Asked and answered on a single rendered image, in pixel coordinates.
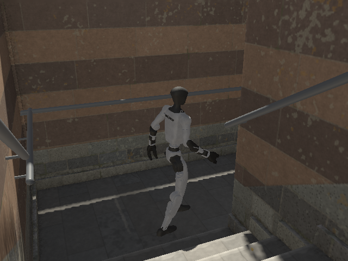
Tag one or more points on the stairs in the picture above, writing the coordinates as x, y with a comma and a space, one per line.
223, 245

